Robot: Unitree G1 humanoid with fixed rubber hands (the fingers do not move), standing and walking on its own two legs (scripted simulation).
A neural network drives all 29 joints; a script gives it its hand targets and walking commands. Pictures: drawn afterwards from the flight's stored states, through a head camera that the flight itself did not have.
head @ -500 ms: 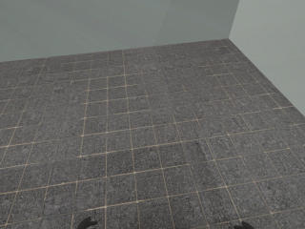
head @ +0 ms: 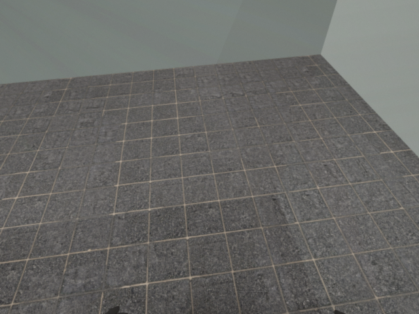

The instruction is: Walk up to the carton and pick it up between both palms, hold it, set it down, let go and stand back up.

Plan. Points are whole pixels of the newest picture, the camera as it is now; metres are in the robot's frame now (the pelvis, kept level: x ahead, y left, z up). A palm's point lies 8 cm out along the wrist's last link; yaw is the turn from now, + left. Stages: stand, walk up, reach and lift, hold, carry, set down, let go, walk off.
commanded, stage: stand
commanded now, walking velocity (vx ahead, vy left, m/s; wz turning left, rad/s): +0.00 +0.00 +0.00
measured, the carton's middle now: out of the picture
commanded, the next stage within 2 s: walk up in 0.70 s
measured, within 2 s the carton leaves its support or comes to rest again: neither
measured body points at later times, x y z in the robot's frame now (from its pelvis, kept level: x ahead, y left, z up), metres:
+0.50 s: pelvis +0.01 +0.00 +0.00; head +0.01 +0.00 +0.45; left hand +0.10 +0.25 -0.12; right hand +0.10 -0.25 -0.12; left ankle +0.02 +0.14 -0.73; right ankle +0.01 -0.10 -0.73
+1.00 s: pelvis +0.00 +0.00 +0.00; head +0.01 +0.01 +0.45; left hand +0.09 +0.28 -0.11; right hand +0.12 -0.26 -0.11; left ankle +0.01 +0.12 -0.69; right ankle +0.01 -0.10 -0.73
